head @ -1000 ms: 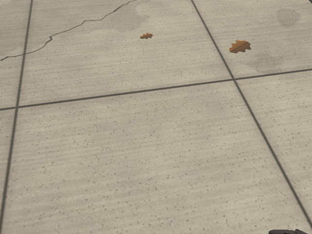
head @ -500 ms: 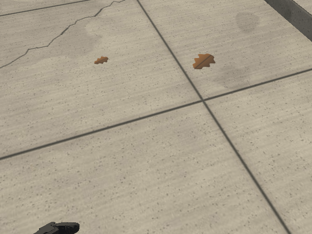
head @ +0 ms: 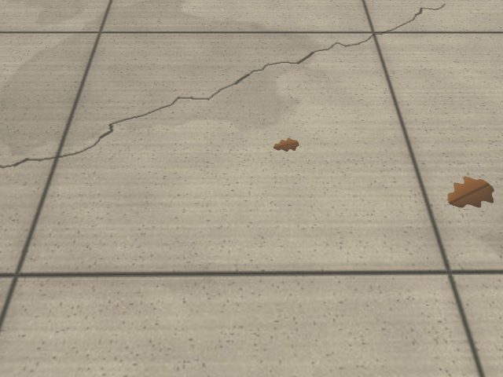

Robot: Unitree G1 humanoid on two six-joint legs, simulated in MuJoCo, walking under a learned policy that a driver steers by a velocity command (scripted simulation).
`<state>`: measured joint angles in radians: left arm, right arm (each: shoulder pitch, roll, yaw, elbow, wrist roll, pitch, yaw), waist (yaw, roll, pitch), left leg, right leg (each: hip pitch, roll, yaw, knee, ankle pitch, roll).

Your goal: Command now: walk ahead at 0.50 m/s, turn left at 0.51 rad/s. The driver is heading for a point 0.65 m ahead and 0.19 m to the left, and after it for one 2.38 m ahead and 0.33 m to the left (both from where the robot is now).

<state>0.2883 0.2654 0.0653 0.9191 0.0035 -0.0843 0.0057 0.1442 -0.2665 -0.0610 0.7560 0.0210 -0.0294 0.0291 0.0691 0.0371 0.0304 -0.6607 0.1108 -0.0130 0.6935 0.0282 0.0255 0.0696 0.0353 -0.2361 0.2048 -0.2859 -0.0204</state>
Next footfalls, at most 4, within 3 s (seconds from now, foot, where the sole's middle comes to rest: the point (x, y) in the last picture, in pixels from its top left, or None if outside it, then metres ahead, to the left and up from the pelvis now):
0.12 left None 0.24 0.12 -0.78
0.60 right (282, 347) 0.56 -0.01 -0.78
1.04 left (169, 315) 0.63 0.30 -0.77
1.44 right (262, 309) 0.67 0.04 -0.78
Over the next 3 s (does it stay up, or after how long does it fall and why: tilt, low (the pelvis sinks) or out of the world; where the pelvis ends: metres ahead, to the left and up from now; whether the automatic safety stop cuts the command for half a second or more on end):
stays up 0.61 0.12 0.00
